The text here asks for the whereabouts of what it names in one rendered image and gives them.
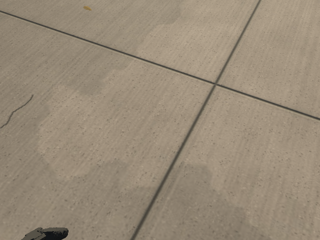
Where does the left robot hand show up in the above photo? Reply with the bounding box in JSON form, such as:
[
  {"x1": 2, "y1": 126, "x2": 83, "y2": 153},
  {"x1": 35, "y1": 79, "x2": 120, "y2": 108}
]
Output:
[{"x1": 21, "y1": 227, "x2": 69, "y2": 240}]

